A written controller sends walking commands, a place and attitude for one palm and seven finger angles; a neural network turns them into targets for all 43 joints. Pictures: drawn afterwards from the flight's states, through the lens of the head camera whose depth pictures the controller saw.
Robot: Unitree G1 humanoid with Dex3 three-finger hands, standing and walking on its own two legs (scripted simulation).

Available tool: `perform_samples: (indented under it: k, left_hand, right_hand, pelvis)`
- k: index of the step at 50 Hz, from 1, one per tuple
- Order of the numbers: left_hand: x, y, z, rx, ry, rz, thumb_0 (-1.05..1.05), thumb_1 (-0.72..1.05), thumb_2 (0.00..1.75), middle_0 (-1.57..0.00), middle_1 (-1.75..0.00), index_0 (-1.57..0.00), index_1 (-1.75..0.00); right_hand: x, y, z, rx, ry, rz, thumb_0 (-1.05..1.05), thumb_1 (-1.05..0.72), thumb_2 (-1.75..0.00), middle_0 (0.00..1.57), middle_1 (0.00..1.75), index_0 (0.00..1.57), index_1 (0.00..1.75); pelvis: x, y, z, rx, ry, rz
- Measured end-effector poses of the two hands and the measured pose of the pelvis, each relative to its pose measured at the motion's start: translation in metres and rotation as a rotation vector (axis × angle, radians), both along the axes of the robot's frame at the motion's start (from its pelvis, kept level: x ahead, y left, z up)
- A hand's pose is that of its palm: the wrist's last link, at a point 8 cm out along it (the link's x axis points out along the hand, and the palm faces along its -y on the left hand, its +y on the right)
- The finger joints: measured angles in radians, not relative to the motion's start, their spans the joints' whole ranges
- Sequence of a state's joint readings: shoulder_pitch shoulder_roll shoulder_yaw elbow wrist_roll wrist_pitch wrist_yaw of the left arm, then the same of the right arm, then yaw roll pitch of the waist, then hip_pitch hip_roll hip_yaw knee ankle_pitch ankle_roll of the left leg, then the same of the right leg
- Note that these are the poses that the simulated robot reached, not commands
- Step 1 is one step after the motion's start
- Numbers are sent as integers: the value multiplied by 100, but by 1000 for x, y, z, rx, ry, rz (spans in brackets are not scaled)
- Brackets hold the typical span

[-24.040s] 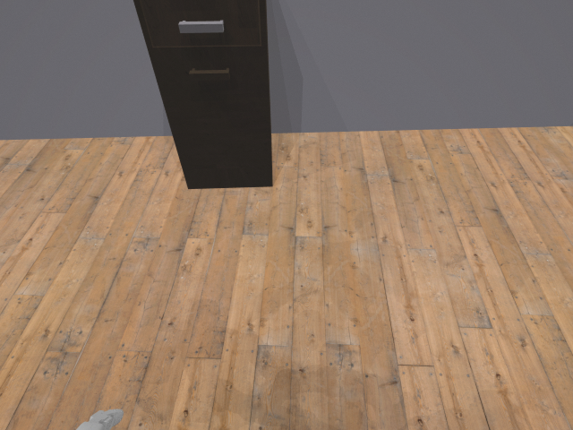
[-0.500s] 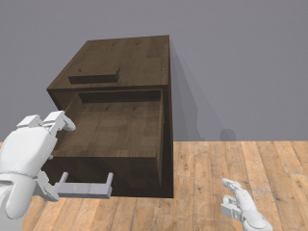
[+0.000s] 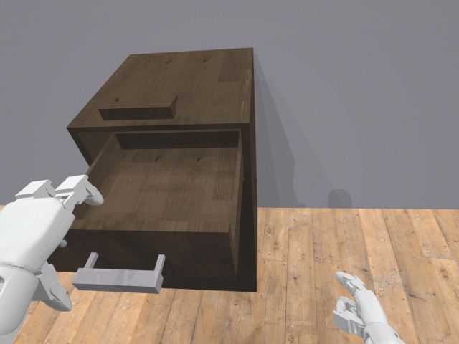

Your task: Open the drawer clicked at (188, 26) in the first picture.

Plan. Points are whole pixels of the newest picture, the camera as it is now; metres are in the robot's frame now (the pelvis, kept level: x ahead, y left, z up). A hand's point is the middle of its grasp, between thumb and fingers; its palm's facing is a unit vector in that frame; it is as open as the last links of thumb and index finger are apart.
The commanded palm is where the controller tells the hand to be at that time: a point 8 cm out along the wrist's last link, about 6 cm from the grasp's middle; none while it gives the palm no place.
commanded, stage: draw the hand back to the body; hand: left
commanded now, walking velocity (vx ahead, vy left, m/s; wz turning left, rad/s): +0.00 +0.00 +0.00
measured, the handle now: (122, 269) +0.22 +0.24 +0.03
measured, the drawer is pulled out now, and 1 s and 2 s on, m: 0.27 0.27 0.27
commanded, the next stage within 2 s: step back with the hand held close in 1.14 s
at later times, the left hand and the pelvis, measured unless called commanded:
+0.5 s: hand (80, 210) +0.20 +0.22 +0.22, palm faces +0.39 -0.85 -0.36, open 12.5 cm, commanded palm +0.15 +0.27 +0.22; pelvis +0.02 +0.00 +0.00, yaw +1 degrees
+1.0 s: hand (78, 214) +0.20 +0.23 +0.21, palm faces +0.44 -0.81 -0.39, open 8.2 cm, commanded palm +0.15 +0.27 +0.22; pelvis +0.02 -0.01 +0.00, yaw +1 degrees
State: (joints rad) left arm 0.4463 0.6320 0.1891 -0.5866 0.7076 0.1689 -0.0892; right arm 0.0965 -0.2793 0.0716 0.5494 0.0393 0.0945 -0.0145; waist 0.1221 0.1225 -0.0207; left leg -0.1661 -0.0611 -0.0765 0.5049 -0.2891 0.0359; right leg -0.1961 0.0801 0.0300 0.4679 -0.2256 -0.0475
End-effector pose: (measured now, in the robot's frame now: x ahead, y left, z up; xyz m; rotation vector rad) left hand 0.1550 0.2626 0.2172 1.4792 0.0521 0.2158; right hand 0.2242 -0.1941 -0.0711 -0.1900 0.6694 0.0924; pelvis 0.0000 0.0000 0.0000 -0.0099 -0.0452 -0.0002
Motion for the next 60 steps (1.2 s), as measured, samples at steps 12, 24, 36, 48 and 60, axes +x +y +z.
perform_samples:
  k: [12, 24, 36, 48, 60]
  left_hand:
    - [-5, 2, 4, -553, -247, -147, 0, -47, 31, -32, -119, -32, -119]
    - [6, 0, 8, -940, -550, -247, 0, -19, 43, -29, -101, -29, -100]
    - [13, 7, 7, -890, -493, -189, 0, 21, 60, -26, -75, -26, -74]
    - [5, 4, 4, -900, -523, -144, 1, 62, 78, -23, -48, -23, -47]
    - [4, -5, 4, -903, -507, -146, 1, 86, 88, -21, -33, -21, -32]
  right_hand:
    - [-5, 6, 6, 3, -74, -44, 2, -90, -90, 19, 30, 20, 30]
    - [-34, -3, 0, -43, -50, -84, 2, -90, -90, 20, 30, 20, 30]
    - [-22, -17, -4, -25, -38, -136, 2, -90, -90, 20, 30, 20, 30]
    - [-8, -20, 2, -20, -72, -117, 2, -90, -90, 20, 30, 20, 30]
    - [-15, -26, -2, -8, -59, -121, 2, -90, -90, 20, 30, 20, 30]
  pelvis:
    - [2, 6, 0, -7, -16, 10]
    - [20, 4, 1, -5, -12, 14]
    - [23, 0, 2, -2, 14, 9]
    - [24, -10, 2, -1, 9, 22]
    - [21, -16, 2, 1, 4, 21]
